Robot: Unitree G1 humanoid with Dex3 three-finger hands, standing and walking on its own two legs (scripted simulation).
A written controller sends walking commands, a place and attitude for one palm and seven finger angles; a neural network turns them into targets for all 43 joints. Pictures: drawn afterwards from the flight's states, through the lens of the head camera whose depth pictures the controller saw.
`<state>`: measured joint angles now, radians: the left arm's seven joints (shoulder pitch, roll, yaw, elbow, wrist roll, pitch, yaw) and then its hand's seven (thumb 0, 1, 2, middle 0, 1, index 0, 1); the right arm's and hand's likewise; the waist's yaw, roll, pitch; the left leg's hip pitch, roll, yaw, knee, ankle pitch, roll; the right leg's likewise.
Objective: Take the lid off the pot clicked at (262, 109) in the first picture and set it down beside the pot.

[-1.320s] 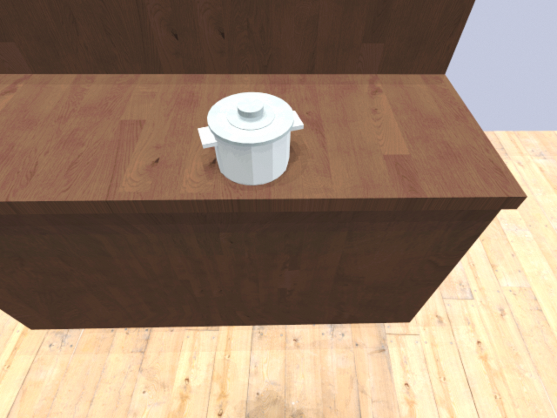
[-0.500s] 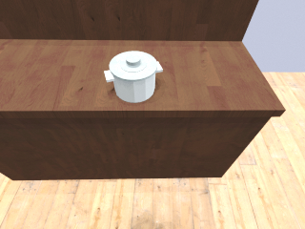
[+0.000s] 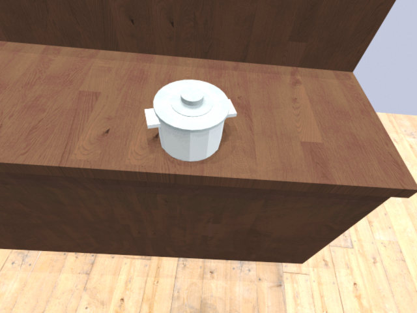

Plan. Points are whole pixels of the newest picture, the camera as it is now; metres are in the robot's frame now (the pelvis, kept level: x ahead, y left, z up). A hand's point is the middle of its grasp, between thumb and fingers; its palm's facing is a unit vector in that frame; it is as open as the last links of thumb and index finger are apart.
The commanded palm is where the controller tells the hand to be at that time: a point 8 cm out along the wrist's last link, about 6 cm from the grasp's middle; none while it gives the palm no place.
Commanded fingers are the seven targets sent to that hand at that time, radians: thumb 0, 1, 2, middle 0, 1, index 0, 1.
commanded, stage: come to a stop and stand still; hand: left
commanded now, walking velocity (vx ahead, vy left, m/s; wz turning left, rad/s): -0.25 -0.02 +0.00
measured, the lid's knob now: (192, 96) +0.52 +0.09 +0.12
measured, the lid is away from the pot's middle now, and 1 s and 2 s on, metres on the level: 0.00 0.00 0.00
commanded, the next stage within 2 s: look again from close up in 1.80 s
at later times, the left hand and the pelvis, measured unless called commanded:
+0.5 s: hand out of the picture +0.10 +0.16 -0.15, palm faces +0.03 -0.95 -0.29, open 7.4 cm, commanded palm none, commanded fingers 0.00 0.90 0.90 -0.20 -0.30 -0.20 -0.30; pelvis +0.04 -0.04 +0.01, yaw +0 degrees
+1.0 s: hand out of the picture +0.02 +0.23 -0.16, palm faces +0.03 -0.98 -0.17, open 7.4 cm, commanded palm none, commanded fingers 0.00 0.90 0.90 -0.20 -0.30 -0.20 -0.30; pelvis -0.01 +0.03 +0.02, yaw +0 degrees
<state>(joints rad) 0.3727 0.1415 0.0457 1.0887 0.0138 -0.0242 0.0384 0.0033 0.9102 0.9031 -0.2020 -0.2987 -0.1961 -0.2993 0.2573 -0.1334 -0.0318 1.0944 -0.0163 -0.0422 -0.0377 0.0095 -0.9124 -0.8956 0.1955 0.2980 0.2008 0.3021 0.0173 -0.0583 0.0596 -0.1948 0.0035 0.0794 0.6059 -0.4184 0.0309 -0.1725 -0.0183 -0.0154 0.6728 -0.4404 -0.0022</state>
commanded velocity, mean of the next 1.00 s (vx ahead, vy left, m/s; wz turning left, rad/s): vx -0.03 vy -0.03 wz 0.00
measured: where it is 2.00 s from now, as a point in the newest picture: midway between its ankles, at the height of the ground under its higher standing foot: outside the picture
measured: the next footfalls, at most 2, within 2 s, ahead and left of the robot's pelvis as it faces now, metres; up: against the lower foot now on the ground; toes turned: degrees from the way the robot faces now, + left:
right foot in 0.32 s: +0.13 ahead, -0.15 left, +0.00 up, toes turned +0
left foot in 0.76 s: +0.06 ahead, +0.10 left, +0.00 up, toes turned -2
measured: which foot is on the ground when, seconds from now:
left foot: down 0.00-0.34, up 0.36-0.74, down 0.76-1.00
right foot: up 0.00-0.30, down 0.32-0.76, up 0.78-1.00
